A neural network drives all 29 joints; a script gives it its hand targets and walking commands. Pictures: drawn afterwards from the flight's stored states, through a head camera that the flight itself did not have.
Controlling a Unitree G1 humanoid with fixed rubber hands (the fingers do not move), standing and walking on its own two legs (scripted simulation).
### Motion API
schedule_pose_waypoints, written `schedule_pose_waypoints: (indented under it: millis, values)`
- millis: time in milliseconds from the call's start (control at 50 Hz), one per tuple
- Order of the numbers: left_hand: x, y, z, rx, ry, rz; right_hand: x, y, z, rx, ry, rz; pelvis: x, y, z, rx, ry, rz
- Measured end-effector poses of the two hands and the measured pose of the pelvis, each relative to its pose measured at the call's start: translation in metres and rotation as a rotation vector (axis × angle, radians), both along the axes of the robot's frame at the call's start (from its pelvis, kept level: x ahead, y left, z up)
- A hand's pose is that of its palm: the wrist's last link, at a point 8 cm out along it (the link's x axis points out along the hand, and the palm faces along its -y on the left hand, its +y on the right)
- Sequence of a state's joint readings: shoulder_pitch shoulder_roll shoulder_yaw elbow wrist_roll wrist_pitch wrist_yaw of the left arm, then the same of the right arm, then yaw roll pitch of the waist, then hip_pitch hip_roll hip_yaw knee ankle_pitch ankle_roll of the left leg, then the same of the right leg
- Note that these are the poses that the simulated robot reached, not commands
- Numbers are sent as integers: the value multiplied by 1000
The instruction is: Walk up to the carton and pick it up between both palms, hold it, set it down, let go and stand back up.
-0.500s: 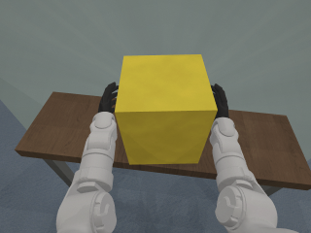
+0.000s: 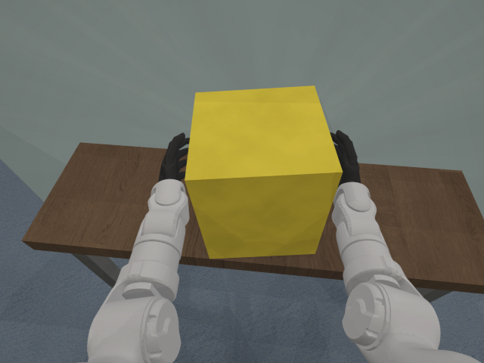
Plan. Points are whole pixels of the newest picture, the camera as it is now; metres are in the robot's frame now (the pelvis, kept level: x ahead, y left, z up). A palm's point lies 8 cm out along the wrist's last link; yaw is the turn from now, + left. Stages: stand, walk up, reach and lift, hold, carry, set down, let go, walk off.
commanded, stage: set down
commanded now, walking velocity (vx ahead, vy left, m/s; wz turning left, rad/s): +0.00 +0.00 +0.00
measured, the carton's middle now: (258, 177) +0.43 -0.04 +0.03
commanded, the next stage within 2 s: none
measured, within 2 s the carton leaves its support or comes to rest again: rests again in 0.26 s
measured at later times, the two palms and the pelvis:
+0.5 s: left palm (175, 181) +0.41 +0.10 +0.06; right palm (348, 184) +0.39 -0.20 +0.05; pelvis -0.01 +0.00 +0.00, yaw +0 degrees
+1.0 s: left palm (175, 184) +0.40 +0.11 +0.06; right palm (348, 185) +0.39 -0.19 +0.05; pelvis -0.01 +0.00 +0.00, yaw +0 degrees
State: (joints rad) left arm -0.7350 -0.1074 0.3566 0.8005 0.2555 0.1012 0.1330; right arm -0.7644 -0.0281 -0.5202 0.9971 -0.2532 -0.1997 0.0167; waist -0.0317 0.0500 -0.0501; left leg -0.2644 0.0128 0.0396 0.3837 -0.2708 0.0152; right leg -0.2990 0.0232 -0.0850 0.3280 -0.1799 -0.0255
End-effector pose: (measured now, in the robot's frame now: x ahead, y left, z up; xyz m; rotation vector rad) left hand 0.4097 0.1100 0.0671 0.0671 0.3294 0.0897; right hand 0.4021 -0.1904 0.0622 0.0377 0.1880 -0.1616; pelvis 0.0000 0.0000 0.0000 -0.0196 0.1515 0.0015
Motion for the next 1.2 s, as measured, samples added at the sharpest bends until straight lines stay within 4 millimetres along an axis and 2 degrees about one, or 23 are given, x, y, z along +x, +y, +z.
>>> schedule_pose_waypoints:
  millis: [220, 600, 1200]
  values:
    - [0, -1, -1, -4, -11, 7, 1, -1, -2, 0, -5, 5, -3, -1, 0, 3, 12, -3]
    - [-5, -5, -4, -15, -31, 5, -8, -5, -8, -17, 14, -8, -14, -3, 1, 14, 34, -6]
    - [-7, -4, -7, -25, -51, 7, -11, -4, -9, -43, 3, -6, -14, -3, 1, 15, 28, -6]
